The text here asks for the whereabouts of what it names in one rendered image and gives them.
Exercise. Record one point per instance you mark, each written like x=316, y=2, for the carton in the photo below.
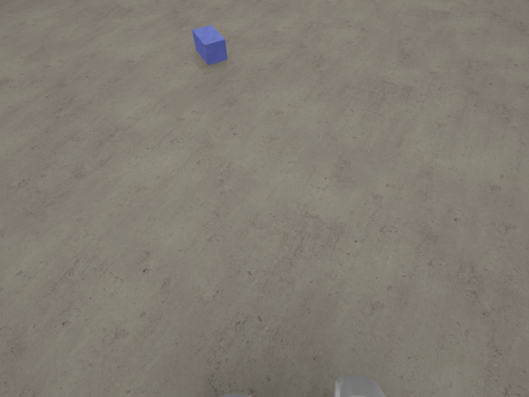
x=210, y=44

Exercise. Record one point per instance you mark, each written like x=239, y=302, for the right robot thigh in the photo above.
x=353, y=385

